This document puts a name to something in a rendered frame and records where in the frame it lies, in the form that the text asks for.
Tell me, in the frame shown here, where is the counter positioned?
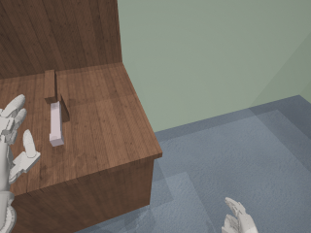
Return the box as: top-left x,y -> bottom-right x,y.
0,0 -> 163,233

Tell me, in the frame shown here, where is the robot left hand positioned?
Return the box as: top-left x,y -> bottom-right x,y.
0,94 -> 41,191

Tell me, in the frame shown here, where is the tap lever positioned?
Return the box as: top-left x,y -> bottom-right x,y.
50,101 -> 64,147

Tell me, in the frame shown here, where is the robot right hand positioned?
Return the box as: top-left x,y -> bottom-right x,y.
222,197 -> 259,233

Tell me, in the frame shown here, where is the left robot forearm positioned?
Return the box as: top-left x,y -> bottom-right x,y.
0,190 -> 17,233

